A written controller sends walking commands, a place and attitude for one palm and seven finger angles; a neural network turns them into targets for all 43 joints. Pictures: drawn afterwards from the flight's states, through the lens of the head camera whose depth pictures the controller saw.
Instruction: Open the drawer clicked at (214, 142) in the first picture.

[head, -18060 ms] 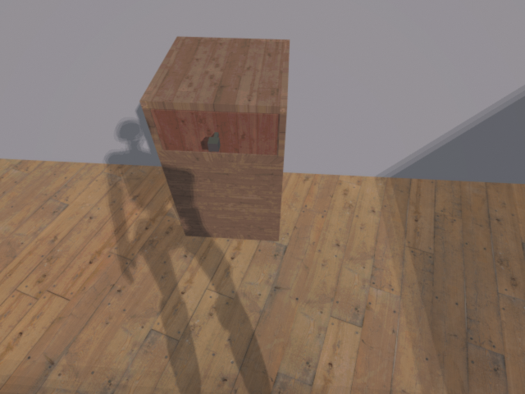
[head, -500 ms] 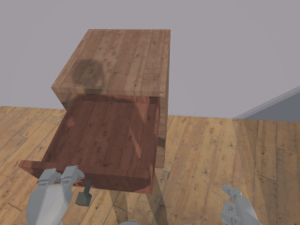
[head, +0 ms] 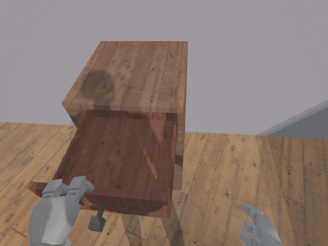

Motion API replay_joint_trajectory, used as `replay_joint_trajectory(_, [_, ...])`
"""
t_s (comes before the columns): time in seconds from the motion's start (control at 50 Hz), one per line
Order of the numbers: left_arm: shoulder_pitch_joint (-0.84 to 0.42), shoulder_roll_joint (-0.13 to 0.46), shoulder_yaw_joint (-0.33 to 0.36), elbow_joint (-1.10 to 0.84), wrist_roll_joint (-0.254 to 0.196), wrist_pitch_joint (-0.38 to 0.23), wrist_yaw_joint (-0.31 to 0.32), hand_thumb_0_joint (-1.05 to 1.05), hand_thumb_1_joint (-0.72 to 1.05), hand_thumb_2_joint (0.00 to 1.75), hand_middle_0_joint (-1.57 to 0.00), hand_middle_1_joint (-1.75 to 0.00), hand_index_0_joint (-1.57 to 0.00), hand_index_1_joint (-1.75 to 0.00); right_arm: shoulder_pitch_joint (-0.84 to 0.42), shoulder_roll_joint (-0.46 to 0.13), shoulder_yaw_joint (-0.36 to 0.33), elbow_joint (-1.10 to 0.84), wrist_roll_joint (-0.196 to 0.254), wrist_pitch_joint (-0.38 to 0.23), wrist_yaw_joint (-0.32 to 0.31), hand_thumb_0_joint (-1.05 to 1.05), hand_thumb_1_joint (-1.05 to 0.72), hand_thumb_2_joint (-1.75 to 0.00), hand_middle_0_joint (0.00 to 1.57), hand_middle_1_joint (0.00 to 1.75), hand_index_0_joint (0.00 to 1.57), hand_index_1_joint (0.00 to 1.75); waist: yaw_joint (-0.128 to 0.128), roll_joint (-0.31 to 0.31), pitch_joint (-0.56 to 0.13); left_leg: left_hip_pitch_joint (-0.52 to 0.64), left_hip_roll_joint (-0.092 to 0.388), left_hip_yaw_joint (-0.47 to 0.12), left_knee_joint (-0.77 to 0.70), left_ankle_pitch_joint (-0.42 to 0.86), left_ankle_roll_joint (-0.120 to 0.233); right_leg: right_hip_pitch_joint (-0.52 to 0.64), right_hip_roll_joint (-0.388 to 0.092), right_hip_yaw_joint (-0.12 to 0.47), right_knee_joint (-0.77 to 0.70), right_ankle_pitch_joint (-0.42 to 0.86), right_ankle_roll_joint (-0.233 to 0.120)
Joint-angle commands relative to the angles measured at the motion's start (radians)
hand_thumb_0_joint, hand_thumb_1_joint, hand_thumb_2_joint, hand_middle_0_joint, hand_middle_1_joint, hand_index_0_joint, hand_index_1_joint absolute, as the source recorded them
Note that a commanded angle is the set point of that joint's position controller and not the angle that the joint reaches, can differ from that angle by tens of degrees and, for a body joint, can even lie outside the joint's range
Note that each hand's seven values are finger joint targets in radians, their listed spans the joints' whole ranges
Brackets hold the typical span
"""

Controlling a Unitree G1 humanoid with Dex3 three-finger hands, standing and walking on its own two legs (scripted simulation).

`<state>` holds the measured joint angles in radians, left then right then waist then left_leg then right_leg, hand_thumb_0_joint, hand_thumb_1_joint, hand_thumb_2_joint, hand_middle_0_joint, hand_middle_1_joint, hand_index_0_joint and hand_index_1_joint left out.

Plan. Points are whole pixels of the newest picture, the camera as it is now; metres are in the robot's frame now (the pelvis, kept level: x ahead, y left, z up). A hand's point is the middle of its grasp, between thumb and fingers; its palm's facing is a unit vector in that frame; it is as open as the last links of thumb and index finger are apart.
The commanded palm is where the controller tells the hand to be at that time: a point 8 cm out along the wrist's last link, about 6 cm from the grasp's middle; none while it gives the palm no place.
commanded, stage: lift the hand off the handle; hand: left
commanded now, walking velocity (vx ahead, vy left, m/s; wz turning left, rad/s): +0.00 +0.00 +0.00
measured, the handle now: (98, 217) +0.21 +0.22 -0.12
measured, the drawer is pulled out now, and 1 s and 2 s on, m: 0.30 0.30 0.30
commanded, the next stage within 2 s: draw the hand back to the body in 0.30 s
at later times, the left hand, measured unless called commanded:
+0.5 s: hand (70, 217) +0.17 +0.22 +0.04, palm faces +0.00 -0.14 -0.99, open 13.8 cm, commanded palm +0.15 +0.22 +0.10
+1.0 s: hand (43, 209) +0.17 +0.25 +0.10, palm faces +0.04 -0.09 -1.00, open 13.8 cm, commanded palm +0.14 +0.24 +0.15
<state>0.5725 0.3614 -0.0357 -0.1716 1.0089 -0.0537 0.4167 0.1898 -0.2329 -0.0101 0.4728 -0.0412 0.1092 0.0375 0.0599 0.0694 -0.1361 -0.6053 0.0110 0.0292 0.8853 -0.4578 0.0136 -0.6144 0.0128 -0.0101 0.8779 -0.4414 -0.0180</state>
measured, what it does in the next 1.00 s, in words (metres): stands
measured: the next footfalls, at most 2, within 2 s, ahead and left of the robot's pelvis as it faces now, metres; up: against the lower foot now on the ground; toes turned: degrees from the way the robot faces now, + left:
none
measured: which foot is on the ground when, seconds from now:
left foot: down 0.00-1.00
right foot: down 0.00-1.00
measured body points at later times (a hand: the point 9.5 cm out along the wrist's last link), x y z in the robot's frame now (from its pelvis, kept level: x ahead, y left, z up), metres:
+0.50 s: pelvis +0.00 +0.00 +0.01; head +0.03 -0.03 +0.46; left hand +0.16 +0.23 +0.09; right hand +0.21 -0.21 -0.09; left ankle -0.01 +0.11 -0.69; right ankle +0.00 -0.11 -0.69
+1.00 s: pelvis +0.01 +0.00 +0.02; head +0.02 -0.04 +0.47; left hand +0.16 +0.25 +0.15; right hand +0.22 -0.21 -0.07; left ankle -0.01 +0.11 -0.69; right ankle +0.00 -0.11 -0.69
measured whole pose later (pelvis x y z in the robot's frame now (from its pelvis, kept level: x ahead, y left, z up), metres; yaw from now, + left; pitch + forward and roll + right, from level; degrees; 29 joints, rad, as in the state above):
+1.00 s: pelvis +0.01 +0.00 +0.02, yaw +0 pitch +5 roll +0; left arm 0.64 0.46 0.07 -0.38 0.90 -0.05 0.26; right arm 0.17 -0.26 -0.01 0.48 -0.02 0.11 0.01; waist 0.10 0.09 -0.08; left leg -0.40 0.01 0.03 0.70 -0.38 0.01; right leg -0.41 0.01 -0.01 0.69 -0.37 -0.01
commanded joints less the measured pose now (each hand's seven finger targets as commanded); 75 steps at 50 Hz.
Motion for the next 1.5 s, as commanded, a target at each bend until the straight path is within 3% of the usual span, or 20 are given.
replay_joint_trajectory(0.0, [0.031,0.126,0.069,-0.231,-0.012,-0.015,0.025,0.00,-0.50,0.30,-0.30,-1.20,-0.30,-1.20,-0.110,-0.092,-0.038,-0.176,0.002,-0.060,-0.006,0.00,-0.90,-0.90,0.20,0.30,0.20,0.30,-0.001,-0.057,-0.108,0.150,-0.009,-0.035,-0.124,0.280,0.024,0.061,0.000,0.020,-0.156,0.284,-0.035])
replay_joint_trajectory(0.14, [0.037,0.182,0.142,-0.269,-0.006,-0.015,0.028,0.00,-0.50,0.30,-0.30,-1.20,-0.30,-1.20,-0.103,-0.090,-0.033,-0.180,0.000,-0.059,0.000,0.00,-0.90,-0.90,0.20,0.30,0.20,0.30,0.016,-0.038,-0.150,0.194,-0.012,-0.036,-0.134,0.318,0.014,0.066,-0.001,0.036,-0.156,0.289,-0.041])
replay_joint_trajectory(0.26, [0.031,0.104,0.056,-0.253,-0.031,-0.002,-0.009,0.00,-0.50,0.30,-0.30,-1.20,-0.30,-1.20,-0.117,-0.090,-0.037,-0.175,0.011,-0.057,-0.004,0.00,-0.90,-0.90,0.20,0.30,0.20,0.30,-0.003,-0.057,-0.079,0.172,-0.005,-0.036,-0.157,0.283,0.021,0.084,0.000,0.014,-0.180,0.285,-0.031])
replay_joint_trajectory(0.36, [0.006,0.127,0.066,-0.266,-0.019,-0.016,-0.018,0.00,-0.50,0.30,-0.30,-1.20,-0.30,-1.20,-0.114,-0.087,-0.035,-0.175,0.006,-0.060,-0.007,0.00,-0.90,-0.90,0.20,0.30,0.20,0.30,0.001,-0.052,-0.078,0.183,-0.009,-0.033,-0.160,0.264,0.022,0.075,-0.002,0.023,-0.192,0.257,-0.033])
replay_joint_trajectory(0.44, [0.005,0.218,0.168,-0.325,-0.003,-0.031,0.010,0.00,-0.50,0.30,-0.30,-1.20,-0.30,-1.20,-0.109,-0.088,-0.029,-0.177,-0.005,-0.059,-0.004,0.00,-0.90,-0.90,0.20,0.30,0.20,0.30,0.026,-0.007,-0.164,0.230,-0.013,-0.037,-0.153,0.332,0.010,0.084,-0.002,0.050,-0.176,0.287,-0.045])
replay_joint_trajectory(0.46, [0.035,0.172,0.132,-0.332,-0.013,-0.029,0.011,0.00,-0.50,0.30,-0.30,-1.20,-0.30,-1.20,-0.116,-0.083,-0.034,-0.180,0.002,-0.057,-0.007,0.00,-0.90,-0.90,0.20,0.30,0.20,0.30,0.024,0.014,-0.128,0.225,-0.009,-0.034,-0.156,0.337,0.013,0.100,-0.001,0.031,-0.177,0.304,-0.044])
replay_joint_trajectory(0.54, [0.065,0.197,0.180,-0.289,-0.042,0.006,0.004,0.00,-0.50,0.30,-0.30,-1.20,-0.30,-1.20,-0.128,-0.088,-0.030,-0.169,0.011,-0.048,-0.001,0.00,-0.90,-0.90,0.20,0.30,0.20,0.30,0.017,-0.058,-0.109,0.203,-0.006,-0.037,-0.173,0.337,0.013,0.126,-0.004,0.025,-0.191,0.329,-0.032])
replay_joint_trajectory(0.56, [0.050,0.155,0.133,-0.298,-0.051,0.015,-0.009,0.00,-0.50,0.30,-0.30,-1.20,-0.30,-1.20,-0.137,-0.087,-0.035,-0.169,0.018,-0.047,-0.007,0.00,-0.90,-0.90,0.20,0.30,0.20,0.30,0.008,-0.060,-0.075,0.193,-0.002,-0.037,-0.186,0.307,0.017,0.133,-0.002,0.019,-0.203,0.314,-0.029])
replay_joint_trajectory(0.7, [0.034,0.208,0.145,-0.353,-0.085,0.017,-0.092,0.00,-0.50,0.30,-0.30,-1.20,-0.30,-1.20,-0.141,-0.097,-0.027,-0.169,0.021,-0.062,-0.027,0.00,-0.90,-0.90,0.20,0.30,0.20,0.30,0.021,-0.066,-0.059,0.238,0.000,-0.031,-0.234,0.298,0.026,0.188,-0.019,0.035,-0.270,0.305,-0.019])
replay_joint_trajectory(0.82, [0.066,0.251,0.219,-0.392,-0.093,-0.005,-0.091,0.00,-0.50,0.30,-0.30,-1.20,-0.30,-1.20,-0.146,-0.101,-0.026,-0.174,0.022,-0.057,-0.029,0.00,-0.90,-0.90,0.20,0.30,0.20,0.30,0.036,-0.026,-0.054,0.280,-0.002,-0.029,-0.247,0.350,0.018,0.215,-0.020,0.058,-0.299,0.356,-0.026])
replay_joint_trajectory(0.98, [0.036,0.277,0.245,-0.400,-0.125,0.009,-0.134,0.00,-0.50,0.30,-0.30,-1.20,-0.30,-1.20,-0.150,-0.108,-0.025,-0.169,0.030,-0.048,-0.035,0.00,-0.90,-0.90,0.20,0.30,0.20,0.30,0.031,-0.058,-0.040,0.312,-0.001,-0.023,-0.281,0.338,0.026,0.240,-0.030,0.023,-0.336,0.336,-0.007])
replay_joint_trajectory(1.0, [0.051,-0.134,0.110,-0.337,-0.854,0.012,-0.202,0.00,-0.47,0.32,-0.30,-1.18,-0.30,-1.18,-0.077,-0.032,-0.017,-0.181,0.074,-0.121,-0.071,0.00,-0.90,-0.90,0.20,0.30,0.20,0.30,-0.075,-0.078,0.016,0.452,0.035,-0.050,-0.324,0.328,0.050,0.356,-0.022,-0.050,-0.323,0.312,-0.005])
replay_joint_trajectory(1.04, [0.040,0.036,0.218,-0.403,-0.952,-0.028,-0.231,0.00,-0.40,0.34,-0.29,-1.13,-0.29,-1.13,-0.084,-0.063,0.001,-0.157,0.073,-0.192,-0.122,0.00,-0.90,-0.90,0.20,0.30,0.20,0.30,-0.026,-0.129,-0.014,0.470,0.033,-0.052,-0.365,0.393,0.042,0.394,-0.033,-0.055,-0.362,0.319,0.005])
replay_joint_trajectory(1.08, [-0.057,0.106,0.268,-0.514,-0.985,-0.060,-0.228,0.00,-0.32,0.37,-0.29,-1.09,-0.29,-1.09,-0.097,-0.066,0.017,-0.135,0.060,-0.238,-0.154,0.00,-0.90,-0.90,0.20,0.30,0.20,0.30,-0.015,-0.061,0.002,0.481,0.020,-0.051,-0.398,0.409,0.033,0.421,-0.050,-0.050,-0.404,0.346,0.005])
replay_joint_trajectory(1.1, [-0.053,0.089,0.257,-0.509,-1.002,-0.062,-0.230,0.00,-0.29,0.39,-0.29,-1.07,-0.29,-1.07,-0.105,-0.056,0.018,-0.118,0.057,-0.258,-0.161,0.00,-0.90,-0.90,0.20,0.30,0.20,0.30,-0.023,-0.065,0.059,0.464,0.022,-0.053,-0.411,0.394,0.029,0.417,-0.056,-0.054,-0.426,0.339,0.006])
replay_joint_trajectory(1.14, [-0.069,0.102,0.290,-0.496,-1.008,-0.069,-0.232,0.00,-0.22,0.42,-0.28,-1.02,-0.28,-1.02,-0.098,-0.055,0.031,-0.083,0.052,-0.286,-0.163,0.00,-0.90,-0.90,0.20,0.30,0.20,0.30,-0.015,0.040,0.109,0.467,0.010,-0.051,-0.439,0.406,0.019,0.421,-0.055,-0.050,-0.466,0.343,-0.006])
replay_joint_trajectory(1.22, [-0.047,0.089,0.309,-0.494,-1.029,-0.076,-0.255,0.00,-0.08,0.48,-0.27,-0.93,-0.27,-0.93,-0.118,-0.050,0.027,-0.058,0.052,-0.309,-0.148,0.00,-0.90,-0.90,0.20,0.30,0.20,0.30,-0.007,0.051,0.127,0.478,0.015,-0.059,-0.477,0.435,0.004,0.466,-0.044,-0.056,-0.497,0.356,-0.013])
replay_joint_trajectory(1.36, [-0.015,0.074,0.337,-0.479,-1.056,-0.081,-0.286,0.00,0.17,0.58,-0.25,-0.77,-0.25,-0.77,-0.136,-0.062,0.007,-0.041,0.048,-0.300,-0.128,0.00,-0.90,-0.90,0.20,0.30,0.20,0.30,-0.009,-0.055,0.075,0.516,0.018,-0.045,-0.496,0.499,0.012,0.525,-0.037,-0.050,-0.516,0.458,0.001])
replay_joint_trajectory(1.42, [-0.031,0.102,0.369,-0.514,-1.053,-0.082,-0.285,0.00,0.27,0.63,-0.25,-0.70,-0.25,-0.70,-0.143,-0.062,0.004,-0.036,0.046,-0.297,-0.127,0.00,-0.90,-0.90,0.20,0.30,0.20,0.30,-0.005,0.006,0.052,0.537,0.008,-0.036,-0.495,0.528,0.010,0.541,-0.037,-0.040,-0.530,0.490,0.000])
replay_joint_trajectory(1.48, [-0.039,0.104,0.381,-0.516,-1.057,-0.083,-0.283,0.00,0.37,0.68,-0.24,-0.64,-0.24,-0.64,-0.146,-0.063,0.002,-0.033,0.047,-0.293,-0.128,0.00,-0.90,-0.90,0.20,0.30,0.20,0.30,-0.005,-0.027,0.058,0.547,0.012,-0.039,-0.501,0.532,0.011,0.536,-0.037,-0.045,-0.532,0.490,0.002])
